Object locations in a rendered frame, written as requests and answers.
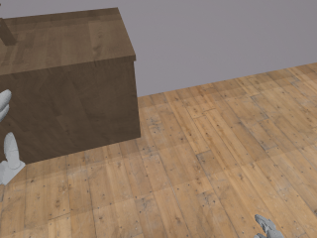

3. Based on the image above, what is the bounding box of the left robot hand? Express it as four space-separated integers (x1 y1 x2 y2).
0 89 26 185

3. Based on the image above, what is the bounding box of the counter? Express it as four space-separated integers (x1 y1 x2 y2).
0 3 142 165

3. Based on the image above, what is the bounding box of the right robot hand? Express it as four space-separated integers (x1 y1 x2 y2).
254 214 284 238

